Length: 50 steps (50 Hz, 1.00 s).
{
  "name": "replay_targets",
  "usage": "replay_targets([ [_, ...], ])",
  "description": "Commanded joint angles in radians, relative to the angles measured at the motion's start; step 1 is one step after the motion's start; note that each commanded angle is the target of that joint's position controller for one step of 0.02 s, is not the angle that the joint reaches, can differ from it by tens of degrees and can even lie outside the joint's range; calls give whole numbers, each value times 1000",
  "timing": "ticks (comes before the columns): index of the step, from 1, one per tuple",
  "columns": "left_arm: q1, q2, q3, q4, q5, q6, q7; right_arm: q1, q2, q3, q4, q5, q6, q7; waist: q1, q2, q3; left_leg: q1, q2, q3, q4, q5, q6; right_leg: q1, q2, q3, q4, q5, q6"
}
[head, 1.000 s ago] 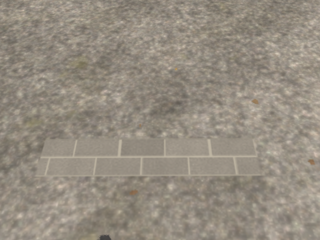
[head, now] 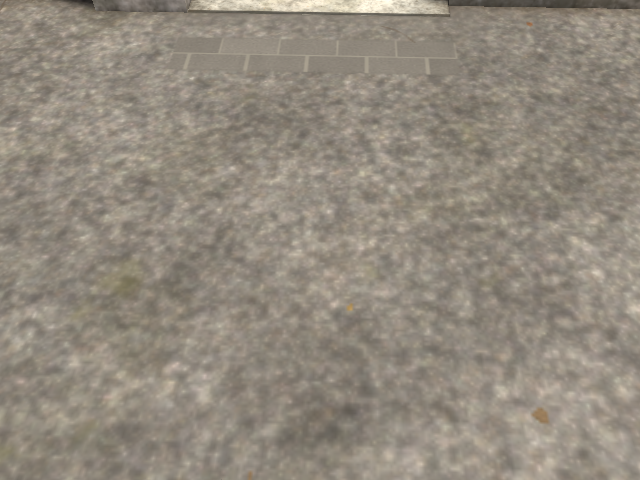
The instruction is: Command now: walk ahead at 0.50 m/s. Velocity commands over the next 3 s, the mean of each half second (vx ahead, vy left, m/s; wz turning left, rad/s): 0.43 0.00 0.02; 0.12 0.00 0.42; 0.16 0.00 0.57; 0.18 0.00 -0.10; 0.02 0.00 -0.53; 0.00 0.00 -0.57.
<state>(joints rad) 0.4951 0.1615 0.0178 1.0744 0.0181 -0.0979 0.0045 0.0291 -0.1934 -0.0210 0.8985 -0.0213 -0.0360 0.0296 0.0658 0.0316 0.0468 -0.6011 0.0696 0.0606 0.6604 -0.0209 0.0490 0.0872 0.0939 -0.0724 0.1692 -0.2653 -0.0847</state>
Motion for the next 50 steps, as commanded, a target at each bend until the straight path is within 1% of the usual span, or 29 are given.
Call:
replay_targets([
  [1,74,146,26,-3,9,-2,14,-106,-67,-12,-87,1,-22,-3,-17,-97,76,-43,-25,15,-62,-60,30,41,-321,132,24,595,-113],
  [3,39,159,30,-4,12,0,19,-35,-78,-20,-70,2,-32,-10,-61,-103,41,91,-68,36,-112,-138,64,48,-321,105,128,812,-95],
  [4,26,167,32,-3,11,2,18,70,-92,-30,-36,1,-38,-18,-102,-105,-13,221,-103,49,-143,-155,84,38,-308,92,247,922,-83],
  [5,6,167,31,-7,5,5,15,241,-114,-45,23,-6,-48,-27,-173,-78,-99,436,-112,48,-200,-108,111,-35,-271,59,434,894,-62],
  [6,-6,142,22,-39,-6,1,12,424,-190,-69,62,-32,-56,-39,-233,-8,-219,708,78,-160,-206,-177,168,-249,-226,30,715,587,-43],
  [7,117,39,5,-50,-43,3,0,478,-281,-91,67,-41,-50,-36,-178,212,-338,969,372,-662,-306,-216,327,-619,-27,-19,1107,-194,3],
  [8,42,145,34,-45,-13,7,3,406,-229,-86,62,4,-35,-27,-171,59,-280,883,329,-717,-387,-302,311,-718,-56,116,1182,-224,-14],
  [9,-57,145,38,-81,-8,4,-1,289,-176,-70,44,13,-36,-24,-128,34,-121,732,293,-545,-412,-298,273,-755,-111,119,1153,-124,-19],
  [10,-106,131,37,-91,-5,0,-4,235,-118,-55,38,10,-44,-19,-104,-11,-55,605,249,-445,-452,-199,239,-716,-142,119,1094,-58,-17],
  [12,-92,93,36,-84,17,24,-13,231,-56,-35,65,10,-57,-26,-44,7,-13,463,165,-294,-491,-74,175,-612,-178,113,999,-19,2],
  [15,-114,70,36,-94,23,51,-27,311,-83,-37,104,13,-77,-30,-24,13,-5,435,138,-215,-516,41,174,-613,-183,83,937,18,27],
  [17,-185,75,36,-117,21,60,-25,340,-98,-34,115,11,-80,-32,-25,6,31,431,130,-160,-511,257,171,-658,-186,59,868,71,49],
  [19,-246,69,30,-135,13,61,-20,365,-91,-26,125,8,-77,-32,-31,16,31,436,101,-86,-471,497,148,-646,-175,32,758,124,63],
  [21,-304,54,19,-148,1,58,-16,384,-86,-18,134,9,-71,-34,-48,41,17,437,71,-36,-442,592,117,-586,-149,2,629,183,61],
  [23,-352,57,14,-156,-3,58,-8,432,-83,-12,153,9,-63,-38,-76,59,2,477,66,-50,-405,633,103,-552,-120,-11,552,224,58],
  [26,-374,89,18,-164,-5,52,11,434,-104,-17,151,1,-46,-47,-86,79,-7,551,88,-105,-314,659,125,-539,-94,10,488,177,48],
  [28,-323,117,27,-152,-7,42,24,407,-117,-26,138,-2,-36,-54,-66,79,-17,580,97,-161,-229,630,124,-485,-81,34,405,130,31],
  [29,-261,127,33,-133,-7,33,31,382,-122,-31,130,4,-33,-55,-34,63,-27,575,78,-170,-151,584,105,-411,-76,36,304,180,22],
  [30,-177,157,43,-113,4,16,38,364,-115,-32,116,18,-35,-54,1,13,-71,505,37,-158,-17,464,76,-254,-127,67,222,408,7],
  [31,-74,244,62,-116,23,3,46,366,-77,-23,65,38,-38,-58,12,-111,-204,344,-30,-114,220,57,44,-18,-370,255,279,893,-49],
  [32,-112,279,72,-140,-1,22,36,518,-7,-19,79,58,-18,-67,-43,-283,-336,172,-182,-36,482,-661,18,120,-589,431,319,1253,-226],
  [33,-142,219,63,-164,-24,42,31,497,-97,-46,103,22,9,-73,-42,-145,-326,148,-133,-81,578,-656,14,13,-554,402,271,997,-241],
  [34,-221,161,48,-185,-21,50,34,422,-96,-55,88,-1,22,-65,-57,-97,-199,125,-102,-91,595,-576,2,-124,-491,324,205,736,-213],
  [35,-290,128,37,-201,-11,60,42,378,-79,-58,74,-10,32,-56,-81,-89,-109,119,-72,-92,566,-512,-11,-238,-436,264,144,530,-174],
  [36,-305,120,33,-204,-3,65,53,347,-79,-65,60,-15,46,-48,-90,-121,-57,126,-55,-89,539,-464,-26,-314,-401,209,106,438,-153],
  [38,-295,125,36,-203,7,68,57,378,-55,-64,59,-17,69,-38,-106,-135,-73,167,-60,-63,529,-401,-41,-376,-364,140,72,278,-145],
  [40,-294,144,43,-207,5,60,52,351,-57,-66,39,-15,82,-29,-106,-136,-69,142,-48,-49,452,-380,-43,-374,-369,140,21,48,-142],
  [45,-281,198,59,-209,10,57,45,234,-59,-57,-33,-10,98,-17,-82,-133,-77,182,-29,-17,238,-372,-40,-354,-401,62,36,74,-144],
  [50,-282,243,75,-223,15,87,29,196,-92,-60,-96,3,99,0,-62,-157,-99,277,-48,31,74,-402,-8,-345,-441,26,89,-14,-113],
])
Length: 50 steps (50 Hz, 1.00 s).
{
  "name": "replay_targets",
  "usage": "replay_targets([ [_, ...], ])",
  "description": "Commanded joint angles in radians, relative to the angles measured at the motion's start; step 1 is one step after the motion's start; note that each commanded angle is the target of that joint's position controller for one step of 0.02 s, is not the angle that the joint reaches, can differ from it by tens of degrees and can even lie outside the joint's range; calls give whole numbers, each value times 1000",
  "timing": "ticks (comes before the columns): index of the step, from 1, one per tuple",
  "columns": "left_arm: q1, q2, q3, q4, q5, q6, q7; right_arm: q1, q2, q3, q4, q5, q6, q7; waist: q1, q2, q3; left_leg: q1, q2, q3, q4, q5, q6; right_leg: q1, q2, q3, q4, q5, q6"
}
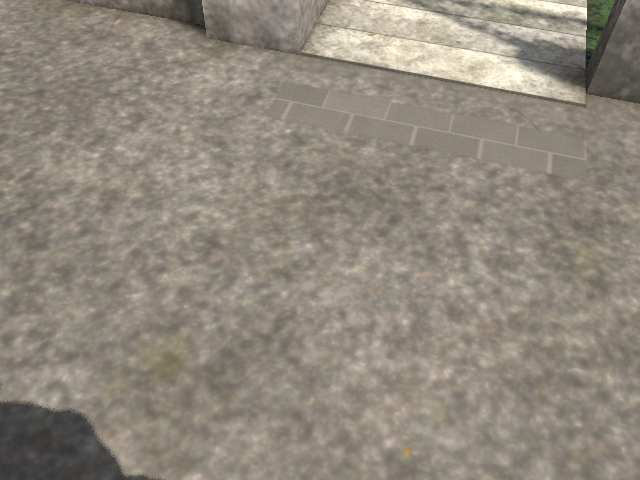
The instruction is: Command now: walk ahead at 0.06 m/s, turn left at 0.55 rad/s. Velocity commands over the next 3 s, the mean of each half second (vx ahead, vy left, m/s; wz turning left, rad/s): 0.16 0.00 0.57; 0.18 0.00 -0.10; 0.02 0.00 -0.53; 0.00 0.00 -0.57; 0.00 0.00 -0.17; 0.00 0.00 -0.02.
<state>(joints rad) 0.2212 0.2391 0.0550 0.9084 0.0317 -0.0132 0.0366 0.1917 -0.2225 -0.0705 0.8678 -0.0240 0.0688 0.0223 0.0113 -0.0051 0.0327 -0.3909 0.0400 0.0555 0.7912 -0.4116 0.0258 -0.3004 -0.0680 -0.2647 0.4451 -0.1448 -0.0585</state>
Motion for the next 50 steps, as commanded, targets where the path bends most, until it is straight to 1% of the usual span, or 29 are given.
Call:
replay_targets([
  [1,-16,174,42,-60,-2,8,-4,54,-63,-11,-70,7,-10,9,-20,-110,-86,118,-25,44,-131,19,28,26,-278,200,-156,-142,-114],
  [2,-17,175,45,-60,-5,15,-6,95,-66,-12,-64,6,-16,7,-39,-83,-85,199,-39,41,-234,71,43,-17,-268,165,-99,-141,-72],
  [3,15,158,47,-48,1,27,-11,130,-91,-19,-55,3,-28,3,-51,1,-67,261,-20,-42,-378,114,62,-75,-228,114,21,-181,-7],
  [4,53,84,34,-61,3,40,-22,135,-178,-34,-73,-5,-41,-10,-37,261,-38,298,216,-379,-567,124,113,-236,-103,11,308,-389,78],
  [5,-44,70,24,-126,-4,50,-4,137,-296,-63,-88,-4,-41,-24,-60,305,49,157,358,-590,-605,274,239,-360,36,128,435,-480,110],
  [6,-87,94,26,-132,-7,57,-1,149,-243,-57,-71,-6,-42,-38,-52,163,58,154,296,-482,-569,341,248,-336,8,226,541,-402,107],
  [7,-59,90,27,-122,-19,55,-6,94,-205,-44,-80,1,-44,-43,-12,141,46,149,230,-398,-545,364,222,-327,10,253,555,-313,99],
  [8,-34,98,29,-107,-19,45,-10,31,-190,-39,-101,1,-43,-40,13,127,25,178,174,-345,-533,390,195,-323,15,267,561,-246,90],
  [9,-15,114,35,-95,-4,41,-14,1,-178,-35,-122,9,-46,-39,16,135,-11,218,147,-316,-511,482,191,-323,26,263,595,-207,84],
  [10,2,117,37,-88,4,40,-18,2,-159,-30,-129,14,-51,-35,16,119,-57,254,137,-302,-490,587,194,-308,32,266,626,-193,83],
  [11,3,115,38,-94,5,39,-25,38,-155,-29,-125,19,-56,-30,8,91,-99,286,133,-316,-501,511,201,-303,32,271,634,-183,87],
  [12,-13,111,37,-103,5,39,-30,67,-159,-31,-119,20,-59,-28,-4,84,-105,313,130,-345,-529,344,207,-322,27,275,620,-171,91],
  [14,-71,113,36,-126,7,42,-39,112,-163,-33,-110,15,-63,-25,-34,112,-57,343,131,-426,-596,19,220,-385,23,285,553,-154,99],
  [15,-95,117,36,-135,6,40,-42,129,-167,-34,-107,12,-66,-25,-44,124,-32,353,137,-457,-617,-38,225,-404,25,289,513,-149,103],
  [19,-143,107,29,-158,3,16,-46,182,-194,-41,-94,7,-85,-26,-69,105,-14,372,141,-496,-617,-14,247,-382,37,299,369,-146,109],
  [25,-172,104,15,-197,-7,-15,-50,180,-209,-47,-103,0,-102,-12,-71,118,-10,254,116,-532,-569,-31,248,-211,66,284,205,-190,77],
  [27,-118,94,9,-192,-13,-28,-46,150,-202,-44,-107,1,-107,-9,-36,110,-9,150,98,-521,-541,-15,218,-42,79,268,110,-159,54],
  [28,-46,77,5,-169,-11,-36,-40,128,-191,-39,-104,6,-108,-12,10,89,-5,87,69,-484,-491,51,188,92,90,241,13,-81,43],
  [29,12,80,6,-152,-2,-48,-31,141,-158,-28,-95,8,-112,-18,36,59,-19,36,26,-446,-411,140,152,216,87,250,-43,-63,38],
  [30,77,123,12,-144,10,-62,-20,142,-99,-9,-101,11,-122,-24,60,-28,-57,-9,-38,-358,-258,143,104,317,-42,390,-115,-138,16],
  [31,124,237,30,-146,17,-61,-11,154,-43,8,-130,19,-130,-26,49,-226,-89,-156,-165,-203,-32,-34,57,408,-254,737,-230,-221,-71],
  [32,156,272,47,-111,-6,-46,-18,171,-141,-14,-130,-7,-121,-29,26,-235,-31,-238,-161,-145,79,-178,44,347,-337,921,-244,-113,-171],
  [33,104,197,31,-127,-22,-44,-31,172,-165,-20,-108,-22,-114,-27,-9,-106,24,-240,-99,-147,157,-123,35,308,-296,848,-220,-39,-188],
  [34,64,145,17,-135,-29,-47,-41,152,-147,-15,-95,-23,-110,-20,-17,-60,40,-219,-71,-130,168,-66,18,273,-237,735,-202,104,-173],
  [35,37,125,10,-141,-26,-48,-44,140,-133,-11,-96,-17,-109,-15,-32,-77,19,-186,-52,-111,154,-19,1,263,-183,646,-196,256,-145],
  [37,44,130,11,-125,-25,-56,-42,125,-112,-3,-94,-17,-100,-10,-40,-114,-35,-123,-56,-74,164,41,-31,254,-119,529,-151,635,-140],
  [39,71,156,22,-114,-29,-54,-40,94,-108,1,-106,-5,-90,-15,-38,-110,-78,-106,-70,-62,153,66,-52,261,-100,489,-108,818,-147],
  [46,147,175,43,-106,-24,-4,-24,-69,-102,19,-158,11,-63,-35,15,-120,-79,-106,-80,-73,9,107,-58,235,-93,567,-55,648,-151],
  [50,95,199,58,-134,-20,23,-22,-62,-118,21,-171,23,-71,-49,0,-134,-63,23,-99,-94,-151,98,-37,170,-74,653,-6,520,-116],
])
Over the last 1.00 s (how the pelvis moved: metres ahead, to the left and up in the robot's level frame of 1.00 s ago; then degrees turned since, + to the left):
0.31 0.02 0.00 17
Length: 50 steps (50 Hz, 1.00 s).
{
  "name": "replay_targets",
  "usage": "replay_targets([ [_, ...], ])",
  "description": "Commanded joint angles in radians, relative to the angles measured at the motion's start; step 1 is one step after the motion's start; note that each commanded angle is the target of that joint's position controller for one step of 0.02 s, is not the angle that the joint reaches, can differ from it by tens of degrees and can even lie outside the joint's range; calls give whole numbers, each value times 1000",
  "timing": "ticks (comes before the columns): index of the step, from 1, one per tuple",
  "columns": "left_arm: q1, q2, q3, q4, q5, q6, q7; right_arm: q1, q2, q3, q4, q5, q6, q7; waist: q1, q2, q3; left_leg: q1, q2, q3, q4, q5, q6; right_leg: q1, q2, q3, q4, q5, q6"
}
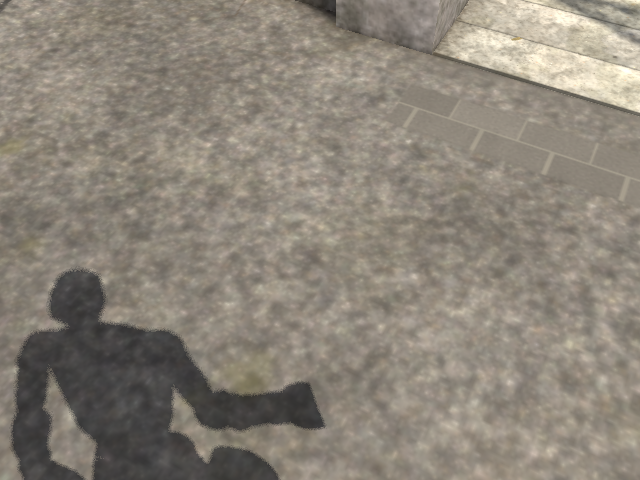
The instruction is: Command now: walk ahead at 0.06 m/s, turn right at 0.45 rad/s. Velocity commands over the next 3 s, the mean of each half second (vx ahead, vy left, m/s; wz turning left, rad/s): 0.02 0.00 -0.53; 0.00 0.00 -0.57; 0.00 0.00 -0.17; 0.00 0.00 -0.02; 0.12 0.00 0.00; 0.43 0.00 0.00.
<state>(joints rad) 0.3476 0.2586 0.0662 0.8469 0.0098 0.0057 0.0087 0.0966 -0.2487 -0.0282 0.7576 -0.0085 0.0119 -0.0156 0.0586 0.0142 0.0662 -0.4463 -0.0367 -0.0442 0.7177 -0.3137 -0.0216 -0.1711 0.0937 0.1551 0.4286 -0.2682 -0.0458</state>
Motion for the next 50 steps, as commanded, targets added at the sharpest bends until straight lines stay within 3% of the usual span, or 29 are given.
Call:
replay_targets([
  [1,-68,182,49,-85,-3,10,7,69,-93,-21,-54,7,-20,-16,-75,-148,-91,158,-25,5,-183,51,17,5,-213,248,32,567,-100],
  [2,-104,177,48,-98,-12,13,8,114,-101,-24,-45,-2,-31,-23,-106,-129,-87,271,-7,-6,-328,166,26,-57,-177,249,76,464,-59],
  [3,-83,127,35,-115,-20,8,6,148,-166,-38,-48,-17,-42,-36,-100,-13,-131,407,162,-142,-394,222,61,-144,-122,191,200,255,-9],
  [4,27,40,16,-129,-22,9,10,115,-257,-49,-74,-12,-34,-41,-30,242,-175,524,433,-413,-393,575,162,-306,38,-1,406,-319,32],
  [5,53,138,38,-102,6,25,21,169,-226,-51,-61,2,-17,-35,-65,194,-215,463,481,-470,-382,619,261,-322,24,-77,585,-438,39],
  [6,28,161,48,-88,15,35,18,141,-165,-32,-71,2,-15,-31,-46,96,-150,400,425,-388,-395,552,259,-328,-11,-61,668,-369,41],
  [7,-1,152,49,-82,14,43,7,77,-123,-20,-83,1,-13,-30,-29,67,-94,334,357,-278,-414,485,232,-323,-37,-66,693,-293,50],
  [8,-14,144,48,-82,10,51,-6,38,-112,-14,-93,-7,-12,-31,-18,94,-76,307,305,-194,-426,456,205,-316,-51,-77,705,-238,62],
  [10,-18,135,44,-84,5,64,-27,43,-121,-17,-94,-15,-16,-35,-24,137,-84,294,256,-94,-422,519,203,-302,-47,-106,744,-172,85],
  [12,-47,135,42,-99,-1,70,-37,70,-126,-22,-89,-17,-21,-32,-36,126,-101,321,268,-63,-418,523,218,-313,-46,-113,732,-152,97],
  [17,-140,122,28,-142,6,84,-51,122,-150,-35,-72,-20,-21,-26,-70,127,-87,355,317,-40,-436,369,245,-329,-84,-137,579,-148,98],
  [22,-189,105,12,-183,-3,80,-63,122,-188,-51,-69,-28,-16,-6,-82,149,-96,296,334,27,-399,342,232,-182,-92,-206,368,-184,59],
  [25,-172,103,10,-197,-9,69,-63,121,-212,-61,-64,-19,-7,3,-66,144,-116,290,345,58,-324,381,201,-96,-78,-238,209,-140,29],
  [26,-139,99,9,-189,-5,60,-59,112,-214,-64,-62,-10,-2,4,-41,120,-120,251,331,94,-265,347,163,-18,-65,-245,83,-54,13],
  [27,-107,125,14,-178,6,48,-49,147,-202,-64,-49,-10,3,6,-30,44,-122,176,301,139,-172,243,96,71,-77,-175,-48,31,-2],
  [28,-88,223,33,-186,18,34,-34,185,-136,-51,-66,-21,12,13,-43,-225,-104,-27,189,235,90,-100,16,159,-319,164,-180,111,-52],
  [29,-59,346,67,-197,14,33,-32,94,-113,-37,-138,-21,29,-5,-7,-310,-47,-186,35,144,234,-336,-16,68,-500,395,-162,382,-216],
  [30,-34,292,62,-187,7,35,-28,59,-148,-43,-133,-23,39,-10,11,-178,-51,-182,69,46,337,-298,-18,66,-459,323,-145,400,-251],
  [31,-92,237,43,-191,0,36,-22,75,-147,-47,-118,-8,39,-4,-30,-143,-29,-171,79,18,355,-204,-13,39,-387,234,-141,369,-226],
  [32,-161,206,33,-201,1,39,-18,99,-152,-50,-99,-1,31,1,-67,-130,-20,-153,86,7,326,-123,-10,28,-313,168,-141,336,-181],
  [34,-187,179,25,-212,-7,33,-12,138,-168,-57,-76,-23,26,8,-76,-149,-76,-125,67,23,359,-57,-17,71,-256,119,-114,464,-163],
  [37,-133,193,31,-200,-10,25,-16,124,-147,-53,-83,-15,34,12,-60,-106,-109,-132,57,16,343,-43,-28,112,-254,140,-98,491,-169],
  [43,-67,216,42,-191,4,28,-14,54,-138,-45,-114,-12,38,1,-20,-135,-88,-129,36,-4,177,-79,-25,113,-257,256,-87,353,-195],
  [50,-115,206,38,-194,14,34,-16,82,-128,-31,-119,8,22,-10,-40,-149,-118,116,-4,15,-38,-94,20,5,-233,308,-25,476,-159],
])
Over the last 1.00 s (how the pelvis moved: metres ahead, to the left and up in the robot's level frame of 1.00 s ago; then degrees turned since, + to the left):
0.16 0.04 0.01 9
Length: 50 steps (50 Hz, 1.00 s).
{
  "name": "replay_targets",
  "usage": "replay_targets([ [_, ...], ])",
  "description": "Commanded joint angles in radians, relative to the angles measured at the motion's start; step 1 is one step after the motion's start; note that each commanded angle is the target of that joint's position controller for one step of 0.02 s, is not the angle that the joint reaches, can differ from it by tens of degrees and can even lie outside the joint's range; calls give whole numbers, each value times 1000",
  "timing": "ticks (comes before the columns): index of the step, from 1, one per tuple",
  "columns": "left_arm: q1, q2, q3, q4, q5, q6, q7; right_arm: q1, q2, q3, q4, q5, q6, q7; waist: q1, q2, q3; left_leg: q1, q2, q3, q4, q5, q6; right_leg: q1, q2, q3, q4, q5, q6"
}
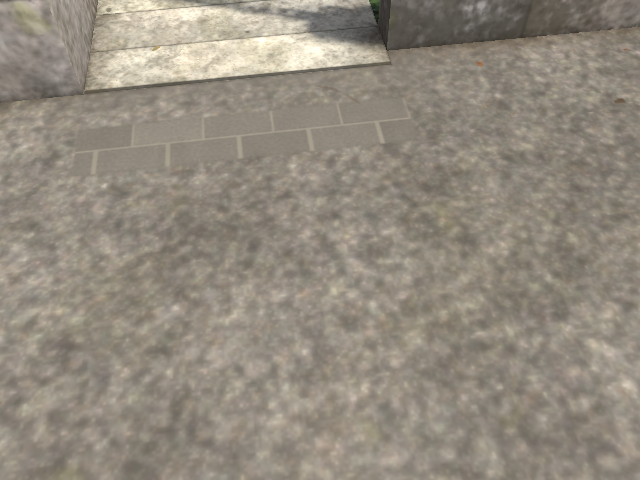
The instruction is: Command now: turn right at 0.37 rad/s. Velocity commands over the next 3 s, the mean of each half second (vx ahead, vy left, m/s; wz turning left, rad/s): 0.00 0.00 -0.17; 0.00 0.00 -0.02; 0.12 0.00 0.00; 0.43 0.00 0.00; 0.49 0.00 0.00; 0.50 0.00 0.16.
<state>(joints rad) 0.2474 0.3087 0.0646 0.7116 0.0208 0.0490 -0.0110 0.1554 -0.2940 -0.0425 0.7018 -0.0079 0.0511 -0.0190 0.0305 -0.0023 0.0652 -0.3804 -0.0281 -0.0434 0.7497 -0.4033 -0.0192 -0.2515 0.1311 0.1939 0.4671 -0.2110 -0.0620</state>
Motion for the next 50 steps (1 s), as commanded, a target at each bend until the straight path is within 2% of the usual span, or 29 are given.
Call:
replay_targets([
  [1,-31,150,37,-56,-1,-7,5,48,-76,-14,-57,7,-21,-10,-30,-128,-116,111,-16,18,-157,35,26,65,-258,273,-48,416,-123],
  [2,-52,140,32,-56,-11,-6,9,84,-65,-10,-46,2,-27,-14,-59,-113,-114,200,-12,20,-303,131,36,25,-232,268,-26,353,-88],
  [3,-47,112,21,-55,-17,-9,13,94,-79,-10,-43,-9,-37,-22,-61,-66,-114,292,50,-37,-422,205,51,-39,-194,246,7,202,-36],
  [4,15,35,0,-56,-13,-14,14,71,-134,-11,-63,-26,-46,-29,-22,145,-139,361,282,-281,-522,212,94,-112,-91,119,174,-101,21],
  [5,30,82,13,-58,-7,-10,24,20,-211,-26,-76,-20,-42,-19,-13,218,-86,242,408,-435,-515,374,223,-181,49,-37,281,-369,40],
  [6,18,126,25,-43,7,-4,26,50,-171,-22,-57,-13,-43,-10,-28,160,-79,176,410,-423,-504,400,283,-132,-8,-24,411,-374,50],
  [7,13,122,27,-25,0,-2,20,10,-110,-3,-54,-5,-48,-4,-8,117,-48,150,344,-336,-499,393,267,-119,-21,-17,452,-315,56],
  [8,22,107,25,-5,-6,0,14,-30,-85,5,-56,-9,-50,-2,6,117,-35,138,276,-246,-489,405,230,-102,-24,-25,473,-265,68],
  [9,26,96,22,4,-5,3,7,-39,-82,7,-53,-10,-53,-7,9,153,-47,169,239,-198,-477,449,208,-105,-25,-38,471,-235,77],
  [10,32,85,17,15,-5,4,3,-29,-80,9,-44,-10,-55,-10,3,162,-57,205,215,-163,-458,522,200,-105,-24,-51,445,-233,87],
  [12,6,59,3,24,-9,7,1,11,-80,9,-20,-8,-56,-8,-19,148,-78,262,206,-137,-427,587,201,-87,-39,-85,348,-240,101],
  [15,-35,35,-15,39,-17,12,10,51,-94,4,12,-12,-49,0,-51,174,-92,297,202,-148,-395,586,205,-19,-65,-150,149,-242,95],
  [17,-12,32,-20,65,-21,8,19,53,-102,0,31,-9,-42,3,-33,170,-93,287,191,-152,-365,593,187,55,-65,-176,-29,-125,78],
  [18,5,30,-24,81,-17,1,24,50,-102,-1,39,-6,-41,3,-17,148,-93,250,184,-147,-350,588,158,134,-81,-167,-154,19,66],
  [19,-2,56,-22,87,-5,-10,31,63,-89,2,42,-6,-47,3,-22,113,-110,197,180,-155,-350,537,120,216,-129,-96,-184,98,53],
  [20,-3,99,-20,85,9,-23,38,72,-69,8,34,-5,-55,9,-40,34,-139,141,151,-124,-322,446,89,283,-232,7,-163,200,34],
  [21,-63,105,-21,105,-5,-27,35,81,-38,14,47,5,-52,11,-84,-109,-90,201,75,-55,-393,272,74,139,-252,17,-121,226,-2],
  [22,-89,57,-33,101,-7,-34,29,57,-62,11,70,-5,-49,6,-59,-73,-74,246,73,-52,-396,258,62,109,-238,10,-126,166,-1],
  [23,-76,53,-35,112,-7,-40,28,44,-78,5,85,-6,-47,4,-42,-49,-50,243,77,-56,-388,278,65,92,-218,-9,-132,134,9],
  [24,-62,61,-36,131,-4,-41,33,46,-77,5,96,-4,-47,5,-42,-54,-49,254,87,-61,-387,317,69,94,-206,-18,-136,131,13],
  [26,-32,65,-38,169,-10,-46,41,59,-71,5,120,-5,-48,7,-41,-59,-45,253,97,-66,-387,359,73,104,-199,-25,-139,147,16],
  [35,-32,50,-51,266,-11,-51,46,77,-53,13,245,-3,-44,0,-42,-5,-18,250,96,-67,-419,312,58,92,-203,-24,-168,96,5],
  [50,17,7,-70,378,-12,-55,52,115,-20,33,374,-2,-44,-11,-42,-2,-13,245,103,-66,-414,308,57,80,-196,-37,-173,95,2],
])
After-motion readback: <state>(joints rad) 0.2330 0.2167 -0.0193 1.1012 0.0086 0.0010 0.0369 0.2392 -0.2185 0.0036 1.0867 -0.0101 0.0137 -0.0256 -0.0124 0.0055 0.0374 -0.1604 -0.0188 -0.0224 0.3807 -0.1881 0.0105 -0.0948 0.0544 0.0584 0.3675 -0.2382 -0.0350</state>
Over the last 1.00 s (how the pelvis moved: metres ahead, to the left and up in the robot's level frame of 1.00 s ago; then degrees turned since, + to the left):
0.01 0.00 0.00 -35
